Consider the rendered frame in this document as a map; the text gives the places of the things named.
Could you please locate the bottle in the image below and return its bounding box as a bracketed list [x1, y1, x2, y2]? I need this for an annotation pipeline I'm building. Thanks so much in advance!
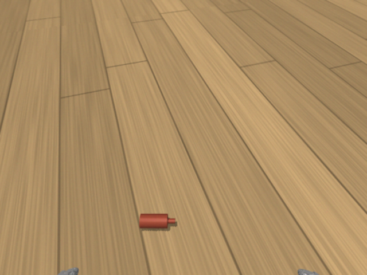
[139, 214, 175, 228]

